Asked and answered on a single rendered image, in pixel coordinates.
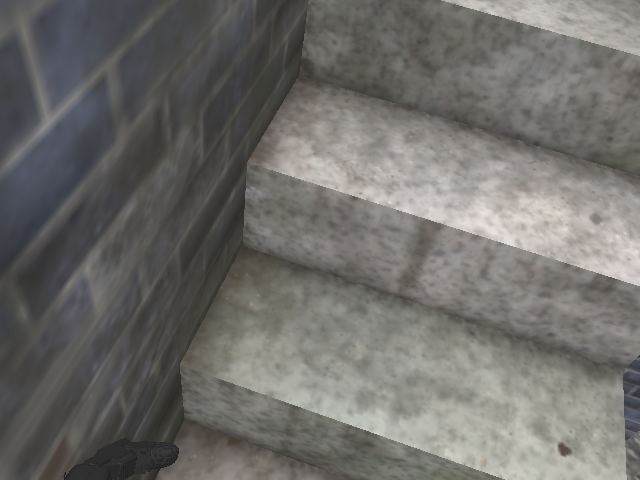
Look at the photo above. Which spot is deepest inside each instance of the left robot hand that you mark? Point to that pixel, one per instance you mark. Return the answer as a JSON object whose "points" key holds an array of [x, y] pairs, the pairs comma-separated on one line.
{"points": [[122, 459]]}

